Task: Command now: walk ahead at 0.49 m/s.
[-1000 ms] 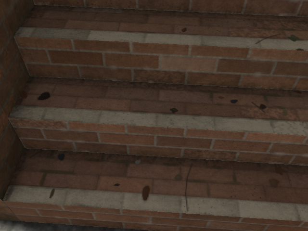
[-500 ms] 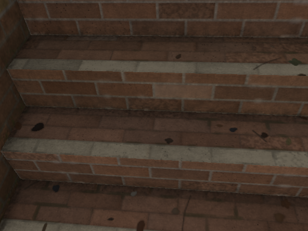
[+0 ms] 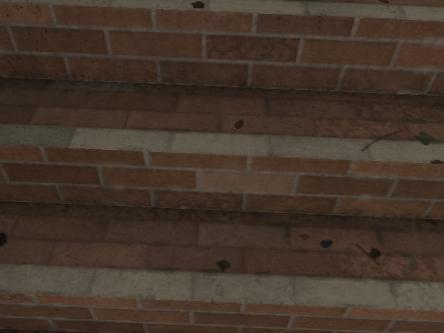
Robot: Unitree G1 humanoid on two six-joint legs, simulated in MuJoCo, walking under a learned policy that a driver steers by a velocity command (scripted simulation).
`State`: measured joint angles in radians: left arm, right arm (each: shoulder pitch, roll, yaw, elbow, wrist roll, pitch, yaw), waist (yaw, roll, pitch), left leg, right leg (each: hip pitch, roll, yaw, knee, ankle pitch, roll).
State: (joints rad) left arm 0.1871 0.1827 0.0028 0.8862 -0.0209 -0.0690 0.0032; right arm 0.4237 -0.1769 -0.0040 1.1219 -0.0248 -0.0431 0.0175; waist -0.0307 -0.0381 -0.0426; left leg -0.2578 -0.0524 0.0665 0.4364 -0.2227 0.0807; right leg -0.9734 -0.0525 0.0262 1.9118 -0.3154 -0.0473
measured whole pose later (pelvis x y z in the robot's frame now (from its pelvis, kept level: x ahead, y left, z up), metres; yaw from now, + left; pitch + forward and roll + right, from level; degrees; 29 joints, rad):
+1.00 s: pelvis +0.46 -0.02 +0.33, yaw -1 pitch +2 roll +2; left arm 0.39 0.16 -0.02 1.06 0.01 -0.08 -0.06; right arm 0.15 -0.22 0.02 0.98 -0.04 -0.03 0.02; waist 0.01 0.02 -0.13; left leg -0.62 0.00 0.20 1.03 -0.45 0.10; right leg -0.68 0.04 0.18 1.84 -0.01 -0.20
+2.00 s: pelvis +0.91 -0.01 +0.67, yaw +0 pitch +5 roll +3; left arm 0.55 0.06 -0.04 1.25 0.02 -0.10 -0.01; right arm -0.09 -0.09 0.12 0.75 -0.04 -0.06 0.05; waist 0.05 0.04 -0.10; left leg -0.87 0.02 0.22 1.29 -0.53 0.14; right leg -0.22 -0.07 0.02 0.77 0.06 -0.12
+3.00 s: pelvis +1.37 +0.01 +1.05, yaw +0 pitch +6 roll +4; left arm 0.55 0.06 -0.04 1.24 0.01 -0.10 0.00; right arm -0.12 -0.05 0.14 0.72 -0.04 -0.07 0.04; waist 0.06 0.00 -0.11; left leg -0.96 0.00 0.21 1.33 -0.58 0.14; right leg -0.12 -0.10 -0.04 0.40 0.06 -0.10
